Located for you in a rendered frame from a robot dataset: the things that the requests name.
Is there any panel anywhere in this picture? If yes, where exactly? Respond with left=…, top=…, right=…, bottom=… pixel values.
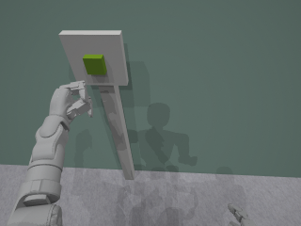
left=58, top=30, right=135, bottom=180

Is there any left robot forearm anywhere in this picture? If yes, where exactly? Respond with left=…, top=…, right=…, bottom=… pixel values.
left=6, top=115, right=71, bottom=226

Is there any left robot hand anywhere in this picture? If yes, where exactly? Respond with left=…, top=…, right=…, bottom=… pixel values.
left=49, top=80, right=93, bottom=124

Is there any right robot hand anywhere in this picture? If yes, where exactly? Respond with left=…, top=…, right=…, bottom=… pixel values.
left=228, top=203, right=257, bottom=226

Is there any robot left upper arm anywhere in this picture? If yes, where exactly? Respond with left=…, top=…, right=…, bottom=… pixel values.
left=8, top=203, right=63, bottom=226

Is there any button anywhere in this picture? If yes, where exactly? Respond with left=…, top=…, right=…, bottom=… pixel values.
left=83, top=55, right=107, bottom=75

